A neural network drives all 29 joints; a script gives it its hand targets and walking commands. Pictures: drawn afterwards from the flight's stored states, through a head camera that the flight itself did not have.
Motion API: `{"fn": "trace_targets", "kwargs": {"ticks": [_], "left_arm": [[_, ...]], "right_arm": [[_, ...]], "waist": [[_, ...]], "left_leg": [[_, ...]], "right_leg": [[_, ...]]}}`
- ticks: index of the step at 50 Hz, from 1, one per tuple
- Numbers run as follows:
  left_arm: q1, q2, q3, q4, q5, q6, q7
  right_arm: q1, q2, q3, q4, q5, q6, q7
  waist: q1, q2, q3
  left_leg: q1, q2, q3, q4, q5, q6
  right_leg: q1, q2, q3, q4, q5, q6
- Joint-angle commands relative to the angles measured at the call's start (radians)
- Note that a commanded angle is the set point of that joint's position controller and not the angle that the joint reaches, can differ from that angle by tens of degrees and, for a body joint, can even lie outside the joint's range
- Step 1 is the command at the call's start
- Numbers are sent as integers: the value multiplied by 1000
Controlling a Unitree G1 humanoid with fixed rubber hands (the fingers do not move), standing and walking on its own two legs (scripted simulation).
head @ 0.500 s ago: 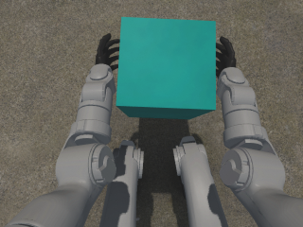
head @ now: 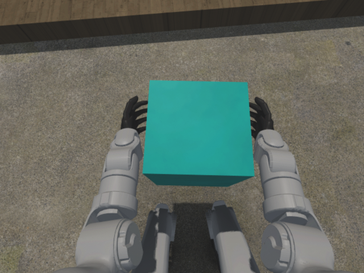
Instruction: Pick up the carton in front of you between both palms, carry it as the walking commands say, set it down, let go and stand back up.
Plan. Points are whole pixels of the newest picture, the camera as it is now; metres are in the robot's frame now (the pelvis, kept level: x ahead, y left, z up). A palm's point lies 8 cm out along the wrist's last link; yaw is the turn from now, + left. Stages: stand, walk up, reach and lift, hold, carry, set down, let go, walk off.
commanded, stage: reach and lift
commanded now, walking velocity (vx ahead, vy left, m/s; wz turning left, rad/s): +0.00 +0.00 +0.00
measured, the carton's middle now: (194, 142) +0.42 -0.02 -0.11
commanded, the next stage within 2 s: hold in 1.84 s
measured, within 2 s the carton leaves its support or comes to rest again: neither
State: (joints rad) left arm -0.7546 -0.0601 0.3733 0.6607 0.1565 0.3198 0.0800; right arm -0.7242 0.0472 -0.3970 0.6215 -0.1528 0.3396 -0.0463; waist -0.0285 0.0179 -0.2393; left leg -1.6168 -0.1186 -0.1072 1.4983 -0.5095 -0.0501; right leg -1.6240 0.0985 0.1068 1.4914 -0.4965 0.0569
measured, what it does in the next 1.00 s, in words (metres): rises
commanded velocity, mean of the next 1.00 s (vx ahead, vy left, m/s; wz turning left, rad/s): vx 0.00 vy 0.00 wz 0.00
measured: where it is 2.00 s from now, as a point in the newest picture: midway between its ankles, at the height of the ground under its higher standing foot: (191, 259)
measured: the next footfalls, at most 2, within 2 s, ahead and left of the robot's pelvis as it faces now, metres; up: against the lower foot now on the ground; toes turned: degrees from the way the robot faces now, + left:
none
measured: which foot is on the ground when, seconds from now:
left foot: down 0.00-1.00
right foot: down 0.00-1.00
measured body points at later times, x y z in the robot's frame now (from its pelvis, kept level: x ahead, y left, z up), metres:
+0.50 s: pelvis +0.06 +0.00 +0.14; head +0.13 +0.00 +0.59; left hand +0.40 +0.14 +0.10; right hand +0.39 -0.16 +0.10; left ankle +0.08 +0.13 -0.55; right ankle +0.08 -0.13 -0.55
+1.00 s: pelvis +0.06 +0.00 +0.19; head +0.03 +0.00 +0.64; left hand +0.37 +0.15 +0.21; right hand +0.36 -0.16 +0.21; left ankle +0.08 +0.13 -0.55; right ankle +0.08 -0.13 -0.55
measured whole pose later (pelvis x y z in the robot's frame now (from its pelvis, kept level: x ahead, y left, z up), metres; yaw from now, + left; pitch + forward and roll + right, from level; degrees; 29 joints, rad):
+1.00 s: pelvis +0.06 +0.00 +0.19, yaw +0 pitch -3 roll +0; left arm -0.29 -0.16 0.30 0.42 0.28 0.60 0.00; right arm -0.29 0.16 -0.29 0.41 -0.28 0.61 0.01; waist 0.00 0.00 -0.04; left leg -0.18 -0.05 -0.15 0.47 -0.24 -0.01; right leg -0.19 0.05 0.14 0.47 -0.23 0.01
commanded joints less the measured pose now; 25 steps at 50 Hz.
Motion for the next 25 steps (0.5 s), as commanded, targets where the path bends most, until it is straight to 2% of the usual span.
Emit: {"fn": "trace_targets", "kwargs": {"ticks": [1, 16, 25], "left_arm": [[-541, -1102, -570, 32, -134, -12, -242], [-236, -1100, -600, 3, -95, -53, -243], [-80, -1100, -661, -67, -97, -18, -255]], "right_arm": [[-572, 1071, 594, 20, 139, -17, 243], [-268, 1078, 621, 1, 92, -60, 232], [-112, 1078, 683, -66, 100, -30, 236]], "waist": [[-10, -4, -759], [2, -13, -526], [12, -16, -399]], "left_leg": [[507, -66, 121, -247, 197, 17], [856, -32, 48, -567, 327, 34], [1111, -6, 19, -771, 468, 35]], "right_leg": [[570, 71, -131, -235, 225, -25], [928, 39, -60, -553, 351, -42], [1176, 22, -27, -756, 488, -41]]}}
